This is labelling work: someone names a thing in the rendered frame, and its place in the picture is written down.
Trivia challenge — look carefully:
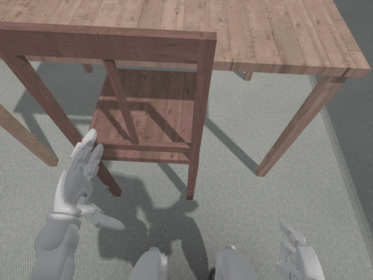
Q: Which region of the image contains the robot left forearm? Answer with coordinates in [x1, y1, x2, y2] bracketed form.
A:
[28, 212, 82, 280]

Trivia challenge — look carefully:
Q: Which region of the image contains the table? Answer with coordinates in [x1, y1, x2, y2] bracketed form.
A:
[0, 0, 371, 177]

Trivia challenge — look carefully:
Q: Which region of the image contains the robot right hand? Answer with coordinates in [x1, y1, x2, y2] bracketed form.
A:
[276, 222, 325, 280]

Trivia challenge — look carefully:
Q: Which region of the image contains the right robot thigh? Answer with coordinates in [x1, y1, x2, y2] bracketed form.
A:
[215, 249, 258, 280]

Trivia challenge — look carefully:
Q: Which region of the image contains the left robot shin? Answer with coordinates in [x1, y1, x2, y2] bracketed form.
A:
[149, 247, 160, 252]

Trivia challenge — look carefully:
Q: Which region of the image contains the chair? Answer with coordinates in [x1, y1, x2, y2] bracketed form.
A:
[0, 22, 217, 200]

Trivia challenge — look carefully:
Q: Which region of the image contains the robot left hand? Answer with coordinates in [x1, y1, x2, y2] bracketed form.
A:
[53, 128, 125, 230]

